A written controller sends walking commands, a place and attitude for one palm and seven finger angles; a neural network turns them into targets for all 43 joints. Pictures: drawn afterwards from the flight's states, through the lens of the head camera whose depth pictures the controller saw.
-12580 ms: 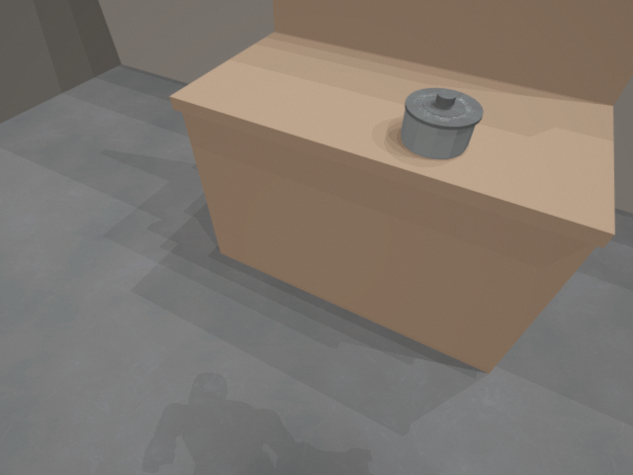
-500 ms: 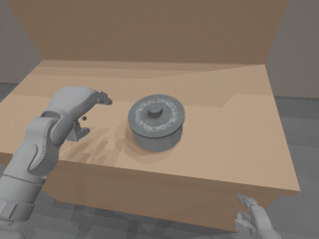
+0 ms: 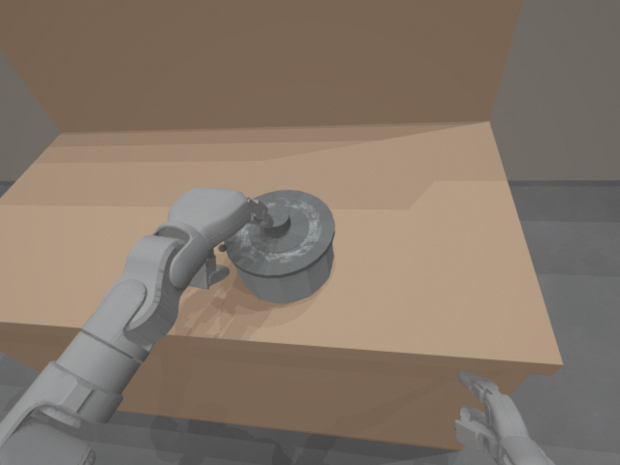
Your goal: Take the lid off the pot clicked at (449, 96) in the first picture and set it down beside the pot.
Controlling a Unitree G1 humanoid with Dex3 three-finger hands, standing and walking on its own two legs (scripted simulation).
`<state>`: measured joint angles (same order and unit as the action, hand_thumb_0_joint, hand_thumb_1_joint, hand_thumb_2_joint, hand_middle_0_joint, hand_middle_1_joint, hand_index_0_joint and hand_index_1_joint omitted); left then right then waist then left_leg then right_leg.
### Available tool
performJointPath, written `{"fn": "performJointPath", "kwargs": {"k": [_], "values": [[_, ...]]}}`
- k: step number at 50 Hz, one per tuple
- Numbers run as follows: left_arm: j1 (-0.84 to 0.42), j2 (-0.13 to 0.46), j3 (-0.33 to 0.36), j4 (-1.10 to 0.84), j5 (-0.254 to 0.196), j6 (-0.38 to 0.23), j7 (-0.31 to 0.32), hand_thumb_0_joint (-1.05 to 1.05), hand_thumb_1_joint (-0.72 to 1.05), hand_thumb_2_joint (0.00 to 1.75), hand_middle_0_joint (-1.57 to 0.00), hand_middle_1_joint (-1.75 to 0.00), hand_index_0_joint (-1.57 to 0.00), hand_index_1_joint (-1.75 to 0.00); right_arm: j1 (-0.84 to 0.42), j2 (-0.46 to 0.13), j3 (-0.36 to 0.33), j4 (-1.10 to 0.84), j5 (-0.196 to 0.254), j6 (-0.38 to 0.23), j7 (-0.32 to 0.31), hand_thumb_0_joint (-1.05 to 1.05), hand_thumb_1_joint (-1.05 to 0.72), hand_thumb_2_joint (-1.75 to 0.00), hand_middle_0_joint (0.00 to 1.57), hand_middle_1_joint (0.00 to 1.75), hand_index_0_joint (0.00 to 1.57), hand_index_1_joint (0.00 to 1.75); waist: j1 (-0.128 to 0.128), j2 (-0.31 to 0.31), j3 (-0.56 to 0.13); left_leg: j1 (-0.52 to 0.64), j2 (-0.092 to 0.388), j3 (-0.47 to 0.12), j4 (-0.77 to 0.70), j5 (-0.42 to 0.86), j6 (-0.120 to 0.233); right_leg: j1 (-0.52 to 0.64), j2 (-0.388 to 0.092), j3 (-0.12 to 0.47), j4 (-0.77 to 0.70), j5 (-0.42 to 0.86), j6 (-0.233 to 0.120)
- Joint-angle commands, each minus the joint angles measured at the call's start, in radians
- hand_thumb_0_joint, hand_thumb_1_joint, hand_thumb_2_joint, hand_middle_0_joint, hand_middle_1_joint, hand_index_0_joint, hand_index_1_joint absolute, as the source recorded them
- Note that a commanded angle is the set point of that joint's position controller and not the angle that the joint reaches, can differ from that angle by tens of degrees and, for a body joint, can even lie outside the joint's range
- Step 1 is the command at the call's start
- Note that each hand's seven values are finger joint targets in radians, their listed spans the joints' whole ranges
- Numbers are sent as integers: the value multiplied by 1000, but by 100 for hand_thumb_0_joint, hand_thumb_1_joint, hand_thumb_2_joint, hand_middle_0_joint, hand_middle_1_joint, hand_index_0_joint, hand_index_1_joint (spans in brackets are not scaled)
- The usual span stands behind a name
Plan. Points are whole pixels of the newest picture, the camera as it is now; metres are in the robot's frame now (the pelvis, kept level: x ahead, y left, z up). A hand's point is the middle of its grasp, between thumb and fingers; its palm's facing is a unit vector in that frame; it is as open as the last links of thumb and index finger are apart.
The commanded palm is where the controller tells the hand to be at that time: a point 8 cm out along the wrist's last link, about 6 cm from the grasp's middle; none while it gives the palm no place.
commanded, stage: move the open hand above the knob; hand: left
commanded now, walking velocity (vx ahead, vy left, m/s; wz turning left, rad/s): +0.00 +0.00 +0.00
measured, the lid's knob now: (276, 220) +0.45 +0.08 +0.06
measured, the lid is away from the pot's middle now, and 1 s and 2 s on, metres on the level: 0.00 0.00 0.00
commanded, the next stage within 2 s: lower the open fingers around the knob in 1.78 s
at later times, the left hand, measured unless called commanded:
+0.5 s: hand (247, 199) +0.42 +0.10 +0.13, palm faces -0.18 -0.05 -0.98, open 10.3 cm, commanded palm +0.40 +0.10 +0.19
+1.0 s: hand (256, 190) +0.43 +0.09 +0.14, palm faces -0.16 -0.02 -0.99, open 10.2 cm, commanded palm +0.40 +0.10 +0.19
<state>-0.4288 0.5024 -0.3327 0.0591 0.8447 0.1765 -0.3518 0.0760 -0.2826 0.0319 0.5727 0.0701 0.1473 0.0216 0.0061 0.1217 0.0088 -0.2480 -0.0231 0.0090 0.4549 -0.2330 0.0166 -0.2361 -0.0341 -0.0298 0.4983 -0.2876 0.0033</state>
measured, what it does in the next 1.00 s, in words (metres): stands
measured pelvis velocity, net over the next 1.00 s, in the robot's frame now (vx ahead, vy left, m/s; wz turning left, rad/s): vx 0.00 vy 0.00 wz -0.01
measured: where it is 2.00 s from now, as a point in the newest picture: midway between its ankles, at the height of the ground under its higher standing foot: outside the picture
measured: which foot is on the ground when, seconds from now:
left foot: down 0.00-1.00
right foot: down 0.00-1.00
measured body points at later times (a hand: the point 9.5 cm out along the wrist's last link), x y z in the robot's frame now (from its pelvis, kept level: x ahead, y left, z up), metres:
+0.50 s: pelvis +0.01 +0.00 +0.00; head +0.02 -0.05 +0.45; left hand +0.42 +0.11 +0.19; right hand +0.18 -0.22 -0.12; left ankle +0.00 +0.11 -0.74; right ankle -0.02 -0.12 -0.74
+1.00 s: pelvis +0.00 +0.00 +0.00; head +0.02 -0.05 +0.45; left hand +0.43 +0.09 +0.20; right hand +0.18 -0.23 -0.12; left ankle +0.00 +0.11 -0.74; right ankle -0.02 -0.12 -0.74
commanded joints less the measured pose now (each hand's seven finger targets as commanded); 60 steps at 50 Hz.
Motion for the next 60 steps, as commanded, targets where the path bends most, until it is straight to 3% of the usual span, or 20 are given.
{"fn": "performJointPath", "kwargs": {"k": [1, 6, 8, 12, 14, 16, 19, 22, 27, 29, 31, 36, 40, 42, 44, 46, 49, 53, 57, 60], "values": [[-612, 388, 387, -118, 14, 10, 123, 0, -30, 140, -82, -8, -82, -8, -94, -67, -20, -118, -2, -65, -24, 0, -90, -90, 20, 30, 20, 30, 21, -90, -429, 158, -14, -17, -18, 343, 42, 179, 20, 14, -32, 436, -33], [-273, -123, 11, 129, -41, 82, 77, 0, -30, 140, -82, -8, -82, -8, -120, -71, -33, -143, 28, -38, 40, 0, -90, -90, 20, 30, 20, 30, -11, -192, -219, 85, -6, 16, -16, 267, 19, 9, 28, -31, -50, 365, -26], [-363, -97, -13, 17, -12, 78, 56, 0, -30, 140, -82, -8, -82, -8, -144, -79, -39, -169, 29, -19, 48, 0, -90, -90, 20, 30, 20, 30, -20, -182, -277, 103, -10, 27, -11, 246, 25, 27, 27, -26, -52, 350, -25], [-851, 260, 194, -261, 69, 54, 90, 0, -30, 140, -82, -8, -82, -8, -143, -71, -36, -164, 3, -33, 13, 0, -90, -90, 20, 30, 20, 30, -14, -103, -521, 195, -24, -14, 4, 309, 49, 156, 26, 19, -12, 416, -30], [-863, 332, 277, -139, 74, 59, 122, 0, -30, 140, -82, -8, -82, -8, -105, -62, -23, -117, 0, -55, -8, 0, -90, -90, 20, 30, 20, 30, 1, -81, -536, 200, -17, -28, 4, 372, 46, 175, 28, 15, 5, 467, -36], [-747, 287, 293, 57, 27, 77, 150, 0, -30, 140, -82, -8, -82, -8, -61, -67, -19, -83, 6, -57, -17, 0, -90, -90, 20, 30, 20, 30, 2, -136, -445, 150, -10, -15, -9, 337, 42, 156, 29, 4, -14, 447, -34], [-541, 7, 111, 264, -7, 105, 146, 0, -30, 140, -82, -8, -82, -8, -85, -60, -10, -82, 13, -36, 3, 0, -90, -90, 20, 30, 20, 30, 2, -201, -279, 68, 1, 9, -33, 265, 18, 44, 24, -27, -32, 365, -25], [-485, -196, -66, 237, -3, 124, 102, 0, -30, 140, -82, -8, -82, -8, -118, -68, -32, -123, 24, -11, 43, 0, -90, -90, 20, 30, 20, 30, -22, -201, -297, 91, -2, 24, -8, 284, 20, 12, 27, -36, -26, 385, -29], [-1015, 108, 84, -66, 68, 110, 108, 0, -30, 140, -82, -8, -82, -8, -118, -63, -38, -134, 6, -15, 22, 0, -90, -90, 20, 30, 20, 30, -41, -121, -533, 181, -20, -10, 13, 307, 49, 122, 27, 6, 0, 437, -34], [-1047, 203, 182, 2, 71, 110, 136, 0, -30, 140, -82, -8, -82, -8, -77, -58, -32, -96, 0, -45, 1, 0, -90, -90, 20, 30, 20, 30, -26, -116, -563, 199, -17, -28, 16, 359, 52, 150, 31, 9, 11, 480, -38], [-905, 220, 247, 153, 43, 114, 162, 0, -30, 140, -82, -8, -82, -8, -47, -65, -22, -67, -1, -52, -9, 0, -90, -90, 20, 30, 20, 30, -3, -168, -520, 153, -12, -23, 2, 376, 45, 170, 29, 1, 8, 494, -37], [-504, -146, 19, 458, 5, 145, 130, 0, -30, 140, -82, -8, -82, -8, -76, -70, -23, -92, 18, -27, 22, 0, -90, -90, 20, 30, 20, 30, -6, -268, -247, 33, -1, 27, -20, 258, 18, 26, 25, -32, -25, 400, -26], [-783, -91, -27, 136, 53, 132, 93, 0, -30, 140, -82, -8, -82, -8, -140, -62, -36, -151, 17, 0, 28, 0, -90, -90, 20, 30, 20, 30, -32, -182, -429, 122, -13, 21, 8, 292, 44, 79, 16, -7, -11, 436, -30], [-1041, 88, 75, -44, 64, 112, 103, 0, -30, 140, -82, -8, -82, -8, -118, -57, -41, -147, 9, -20, 14, 0, -90, -90, 20, 30, 20, 30, -41, -125, -538, 187, -18, -6, 11, 307, 57, 124, 23, 11, -5, 446, -30], [-1052, 192, 173, 26, 59, 101, 127, 0, -30, 140, -82, -8, -82, -8, -81, -55, -33, -110, 5, -48, -12, 0, -90, -90, 20, 30, 20, 30, -32, -118, -552, 205, -17, -22, 11, 331, 60, 136, 29, 12, 1, 454, -35], [-943, 208, 224, 142, 34, 100, 147, 0, -30, 140, -82, -8, -82, -8, -45, -62, -27, -76, 2, -55, -23, 0, -90, -90, 20, 30, 20, 30, -19, -151, -490, 160, -12, -17, -7, 308, 55, 136, 27, 6, -15, 435, -34], [-699, -33, 73, 394, 20, 144, 148, 0, -30, 140, -82, -8, -82, -8, -67, -54, -12, -60, 15, -42, -8, 0, -90, -90, 20, 30, 20, 30, -14, -210, -289, 68, 0, 2, -35, 243, 28, 30, 27, -25, -31, 351, -28], [-609, -165, -48, 292, 24, 146, 94, 0, -30, 140, -82, -8, -82, -8, -126, -66, -32, -128, 23, -15, 28, 0, -90, -90, 20, 30, 20, 30, -20, -209, -343, 97, -8, 17, -6, 265, 31, 41, 23, -23, -23, 388, -31], [-977, 48, 48, -32, 55, 113, 81, 0, -30, 140, -82, -8, -82, -8, -138, -56, -39, -148, 10, -22, 17, 0, -90, -90, 20, 30, 20, 30, -37, -124, -528, 194, -21, -12, 15, 324, 55, 114, 24, 5, -6, 449, -35], [-958, 149, 155, 103, 51, 103, 116, 0, -30, 140, -82, -8, -82, -8, -90, -52, -21, -93, 5, -42, -11, 0, -90, -90, 20, 30, 20, 30, -25, -135, -468, 175, -14, -19, -5, 298, 52, 101, 31, -2, -16, 406, -36]]}}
